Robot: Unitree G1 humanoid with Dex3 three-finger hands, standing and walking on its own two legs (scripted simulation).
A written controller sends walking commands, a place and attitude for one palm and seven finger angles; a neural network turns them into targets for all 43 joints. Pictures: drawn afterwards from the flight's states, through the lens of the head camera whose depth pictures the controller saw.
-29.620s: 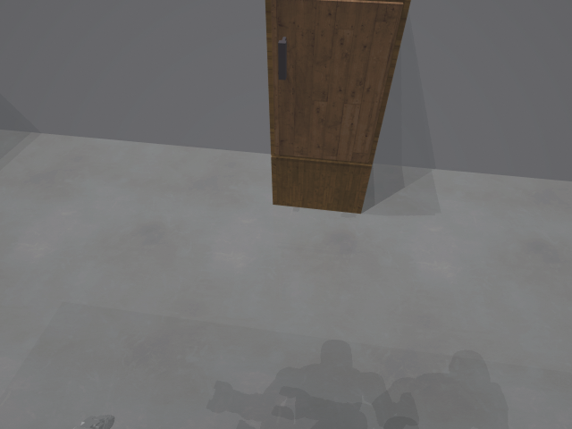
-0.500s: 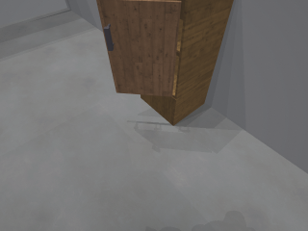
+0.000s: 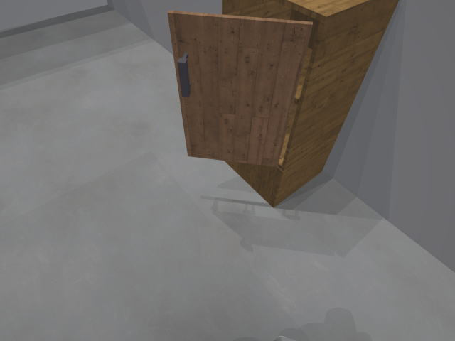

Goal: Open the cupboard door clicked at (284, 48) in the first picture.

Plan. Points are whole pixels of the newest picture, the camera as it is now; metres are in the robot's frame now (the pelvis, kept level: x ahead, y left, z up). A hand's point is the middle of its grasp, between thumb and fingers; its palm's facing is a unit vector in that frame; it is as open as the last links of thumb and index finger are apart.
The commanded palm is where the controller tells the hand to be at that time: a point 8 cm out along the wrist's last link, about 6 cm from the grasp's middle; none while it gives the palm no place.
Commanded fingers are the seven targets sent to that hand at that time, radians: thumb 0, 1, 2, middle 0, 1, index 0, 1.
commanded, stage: take the last steps up to it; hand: left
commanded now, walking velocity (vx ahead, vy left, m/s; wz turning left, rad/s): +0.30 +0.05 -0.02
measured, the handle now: (185, 74) +0.85 +0.20 -0.01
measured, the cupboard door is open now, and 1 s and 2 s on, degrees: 43 43 43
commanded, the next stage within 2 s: come to a stop and stand still in 0.40 s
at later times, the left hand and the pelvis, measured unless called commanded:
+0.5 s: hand (123, 329) +0.16 +0.24 -0.19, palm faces +0.05 -0.98 -0.17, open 7.3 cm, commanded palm none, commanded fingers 0.00 0.90 0.90 -0.20 -0.30 -0.20 -0.30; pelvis +0.20 +0.05 -0.01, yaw -2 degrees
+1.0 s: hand (145, 245) +0.34 +0.23 -0.17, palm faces +0.00 -0.98 -0.21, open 7.4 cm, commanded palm none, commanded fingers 0.00 0.90 0.90 -0.20 -0.30 -0.20 -0.30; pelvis +0.25 +0.05 +0.00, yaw -1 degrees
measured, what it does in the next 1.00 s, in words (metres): walks ahead: right foot, then left foot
